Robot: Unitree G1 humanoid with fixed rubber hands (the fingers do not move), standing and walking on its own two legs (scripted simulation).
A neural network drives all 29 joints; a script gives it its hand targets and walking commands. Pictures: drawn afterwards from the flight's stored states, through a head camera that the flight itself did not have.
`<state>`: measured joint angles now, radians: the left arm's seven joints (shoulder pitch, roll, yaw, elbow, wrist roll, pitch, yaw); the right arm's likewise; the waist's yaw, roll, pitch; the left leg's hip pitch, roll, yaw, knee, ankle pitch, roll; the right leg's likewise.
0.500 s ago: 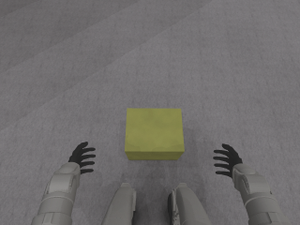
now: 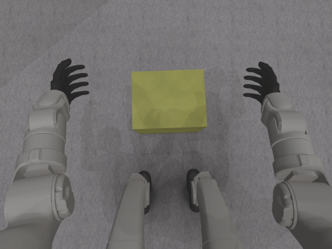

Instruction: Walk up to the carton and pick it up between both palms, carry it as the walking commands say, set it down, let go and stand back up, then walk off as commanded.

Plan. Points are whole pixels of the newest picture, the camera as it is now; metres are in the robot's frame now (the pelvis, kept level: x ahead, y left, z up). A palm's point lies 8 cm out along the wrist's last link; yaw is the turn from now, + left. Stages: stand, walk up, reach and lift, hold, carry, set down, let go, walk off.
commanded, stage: reach and lift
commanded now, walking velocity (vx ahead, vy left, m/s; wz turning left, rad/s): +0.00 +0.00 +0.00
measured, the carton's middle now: (168, 105) +0.52 +0.00 -0.55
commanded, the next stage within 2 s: none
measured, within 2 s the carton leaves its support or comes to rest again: neither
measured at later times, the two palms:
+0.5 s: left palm (69, 59) +0.55 +0.26 -0.12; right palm (266, 60) +0.54 -0.24 -0.13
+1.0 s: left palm (85, 84) +0.53 +0.27 -0.26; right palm (244, 80) +0.53 -0.24 -0.25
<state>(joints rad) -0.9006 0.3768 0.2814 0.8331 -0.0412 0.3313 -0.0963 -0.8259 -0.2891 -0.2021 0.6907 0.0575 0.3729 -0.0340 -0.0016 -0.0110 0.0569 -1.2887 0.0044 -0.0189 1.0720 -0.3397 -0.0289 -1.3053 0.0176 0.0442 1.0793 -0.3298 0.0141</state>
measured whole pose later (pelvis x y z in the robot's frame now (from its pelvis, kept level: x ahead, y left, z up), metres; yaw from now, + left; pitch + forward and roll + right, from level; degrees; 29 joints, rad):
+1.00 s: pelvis -0.02 +0.01 -0.14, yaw +0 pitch +49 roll +1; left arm -1.32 0.50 0.36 0.94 -0.08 0.24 -0.09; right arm -1.32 -0.46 -0.33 0.88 0.07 0.27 0.03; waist -0.01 -0.02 0.07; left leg -1.98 -0.03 -0.02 1.59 -0.46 -0.03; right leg -1.99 0.02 0.06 1.59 -0.44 0.04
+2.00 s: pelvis -0.03 +0.01 -0.32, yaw +0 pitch +33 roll +1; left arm -1.52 0.55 0.10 1.09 -0.26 0.11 0.06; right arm -1.51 -0.52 -0.13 1.06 0.28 0.11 -0.08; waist 0.01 -0.04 0.52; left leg -2.23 0.01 -0.01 2.29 -0.65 -0.02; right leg -2.26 0.00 0.03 2.28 -0.60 0.02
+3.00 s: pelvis -0.04 +0.00 -0.30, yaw +0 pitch +34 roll +2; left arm -1.59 0.49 0.03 1.19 -0.29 0.07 0.07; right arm -1.60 -0.45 0.02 1.14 0.34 0.08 -0.10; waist 0.00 -0.04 0.52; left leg -2.19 0.02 -0.02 2.22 -0.61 -0.04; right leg -2.24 0.02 0.02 2.21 -0.56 0.00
